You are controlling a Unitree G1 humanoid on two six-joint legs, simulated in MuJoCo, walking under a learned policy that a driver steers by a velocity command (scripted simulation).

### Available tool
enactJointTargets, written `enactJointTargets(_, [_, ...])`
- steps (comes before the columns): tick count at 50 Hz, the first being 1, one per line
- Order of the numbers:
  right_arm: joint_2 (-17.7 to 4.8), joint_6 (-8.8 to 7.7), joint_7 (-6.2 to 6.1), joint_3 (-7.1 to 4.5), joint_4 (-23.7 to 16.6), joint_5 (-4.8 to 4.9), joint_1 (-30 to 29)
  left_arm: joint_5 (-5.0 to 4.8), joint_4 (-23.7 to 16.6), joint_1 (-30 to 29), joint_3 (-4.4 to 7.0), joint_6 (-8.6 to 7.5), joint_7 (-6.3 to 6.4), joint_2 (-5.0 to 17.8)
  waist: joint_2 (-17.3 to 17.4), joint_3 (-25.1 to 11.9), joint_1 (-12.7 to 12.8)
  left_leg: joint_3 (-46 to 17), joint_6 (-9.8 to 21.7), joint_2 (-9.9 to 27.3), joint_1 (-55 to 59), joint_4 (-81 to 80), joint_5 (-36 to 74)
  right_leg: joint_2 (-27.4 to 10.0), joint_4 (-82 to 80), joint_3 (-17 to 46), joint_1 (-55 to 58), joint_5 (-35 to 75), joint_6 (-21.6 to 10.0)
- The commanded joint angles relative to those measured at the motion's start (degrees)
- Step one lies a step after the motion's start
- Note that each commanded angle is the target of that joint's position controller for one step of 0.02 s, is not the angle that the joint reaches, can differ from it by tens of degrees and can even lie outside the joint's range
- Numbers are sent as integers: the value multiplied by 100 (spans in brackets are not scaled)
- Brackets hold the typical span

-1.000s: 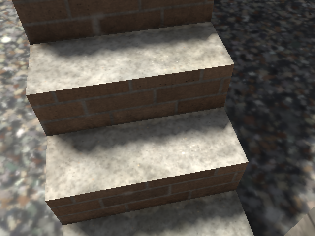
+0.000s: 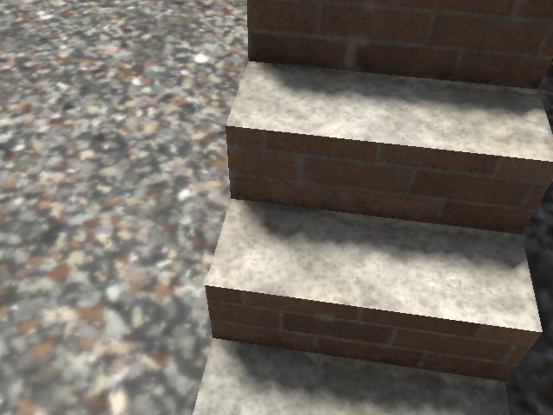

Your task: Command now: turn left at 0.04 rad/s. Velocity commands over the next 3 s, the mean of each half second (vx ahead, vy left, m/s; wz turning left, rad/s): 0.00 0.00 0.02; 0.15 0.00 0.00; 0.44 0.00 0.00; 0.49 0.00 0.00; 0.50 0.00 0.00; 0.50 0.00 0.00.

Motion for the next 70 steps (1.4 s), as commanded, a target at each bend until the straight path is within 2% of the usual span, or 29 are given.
enactJointTargets(1, [-595,-137,-21,-76,-36,27,156,-22,-47,-17,107,-92,-10,638,435,154,-68,-550,77,625,-644,-559,260,-651,-340,670,242,514,-131])
enactJointTargets(2, [-594,-153,-55,-52,-5,39,53,-57,42,-89,97,-104,-26,594,378,226,-92,-536,102,620,-541,-536,480,-653,-309,668,115,475,-118])
enactJointTargets(8, [-610,-140,-40,11,303,41,95,-48,341,-50,36,-85,-28,517,137,250,-134,-597,233,629,-696,-582,301,-619,-274,608,69,297,26])
enactJointTargets(9, [-697,-159,-58,-23,307,19,38,-36,488,160,65,-129,-1,539,61,314,-122,-714,255,741,-801,-660,180,-550,-258,649,113,292,66])
enactJointTargets(14, [-631,-194,-58,21,538,66,42,-43,672,188,42,-155,20,454,161,292,-121,-686,240,686,-935,-764,130,-605,-245,676,310,424,69])
enactJointTargets(25, [-635,-179,-77,66,895,71,195,-53,938,307,8,-160,64,402,113,257,-180,-558,271,644,-702,-639,555,-640,-244,705,192,471,61])
enactJointTargets(34, [-625,-172,-93,91,1077,75,272,-59,1052,392,-10,-152,98,345,76,265,-208,-506,287,647,-586,-518,874,-640,-207,711,140,548,48])
enactJointTargets(35, [-582,-173,-94,111,1096,66,289,-55,1063,398,-30,-147,99,291,82,156,-217,-515,293,626,-545,-619,502,-614,-258,703,196,363,51])
enactJointTargets(38, [-653,-174,-105,104,1078,47,137,-28,983,216,-38,-140,96,281,191,336,-222,-653,348,598,-714,-910,-489,-475,-188,620,102,-43,67])
enactJointTargets(44, [-787,-210,-72,9,1062,70,227,28,812,145,-28,-290,50,226,376,620,-282,-984,720,824,-527,-1008,-1014,-211,447,295,-478,-605,-42])
enactJointTargets(46, [-746,-287,-63,7,995,57,116,17,760,165,21,-339,37,308,428,735,-192,-976,758,861,-575,-870,-676,-190,515,279,-496,-616,-147])
enactJointTargets(48, [-712,-341,-51,9,950,60,46,7,744,279,66,-414,34,334,244,671,-127,-709,718,727,-420,-423,533,-222,396,378,-365,-324,-233])
enactJointTargets(49, [-677,-377,-31,36,918,102,-1,-39,697,270,55,-390,12,329,95,534,-100,-358,646,477,-448,-92,1082,-354,282,497,-80,8,-356])
enactJointTargets(51, [-576,-429,-29,80,807,49,-92,-99,758,671,149,-386,29,561,-389,143,27,-43,451,268,-827,568,1282,-704,186,1002,771,1225,-642])
enactJointTargets(53, [-529,-423,-37,104,700,25,-188,-39,917,1235,230,-335,43,757,-827,-95,195,251,318,22,-1716,1430,43,-1483,-110,1907,1705,2278,-1118])
enactJointTargets(54, [-530,-413,-36,106,635,23,-342,0,945,1347,210,-314,36,700,-954,-49,239,351,316,-20,-2091,1824,-1057,-1911,-332,2269,1825,2770,-1324])
enactJointTargets(55, [-549,-405,-22,93,552,15,-539,59,953,1405,210,-311,20,699,-804,115,271,309,317,53,-2358,2164,-1681,-2127,-508,2382,1791,2944,-1463])
enactJointTargets(56, [-509,-405,10,96,483,9,-665,83,932,1319,227,-311,14,756,-609,209,225,252,306,175,-2402,2296,-1711,-2136,-669,2253,1652,2773,-1470])
enactJointTargets(58, [-379,-412,66,125,445,63,-649,37,685,580,210,-295,8,746,-535,213,-91,346,272,253,-1637,1604,-1179,-1706,-855,1571,971,2458,-1119])
enactJointTargets(59, [-342,-429,78,133,491,75,-527,-6,590,287,197,-288,-3,726,-600,145,-214,473,282,140,-1080,1197,-629,-1437,-849,1253,636,2437,-968])
enactJointTargets(60, [-300,-429,55,103,540,28,-380,-76,550,45,226,-340,16,812,-689,54,-427,727,262,-8,-561,912,53,-1116,-605,969,367,2704,-762])
enactJointTargets(62, [-383,-420,-6,59,645,-16,-142,-190,462,-89,189,-406,-2,745,-379,-242,-541,709,263,2,253,356,902,-929,-117,691,6,2681,-529])
enactJointTargets(63, [-561,-435,-26,9,703,-58,102,-212,417,-131,166,-427,-17,690,-64,-400,-621,415,305,289,657,309,1256,-753,384,544,-263,2233,-425])
enactJointTargets(64, [-846,-459,-30,-32,677,-73,378,-203,319,-231,117,-396,-22,519,532,-434,-715,-295,428,890,932,97,2194,-411,1193,271,-764,1090,-293])
enactJointTargets(65, [-1114,-411,-42,-72,659,-48,282,-179,358,203,-63,-328,7,-15,1727,-481,-535,-1337,933,1781,742,-446,2031,-84,1761,-60,-1052,-1157,-152])
enactJointTargets(66, [-961,-386,-2,-54,597,-26,225,-88,420,172,-12,-253,49,283,1508,-104,-531,-1869,1246,2065,394,-838,1227,-95,2413,44,-1298,-2241,-165])
enactJointTargets(67, [-1028,-373,32,-84,566,-34,179,21,406,79,55,-235,34,470,1110,253,-477,-1842,1370,2018,190,-992,783,-121,3149,95,-1652,-2408,-183])
enactJointTargets(69, [-982,-372,1,-61,474,-70,-74,75,519,296,119,-252,-21,541,539,421,-151,-1235,1260,1716,-314,-1032,1170,-332,3706,163,-1584,-1867,-155])
enactJointTargets(70, [-1006,-393,-2,-69,436,-61,-267,49,551,399,88,-283,-32,409,463,387,18,-775,1114,1487,-599,-1000,1674,-338,3462,63,-1242,-1607,-169])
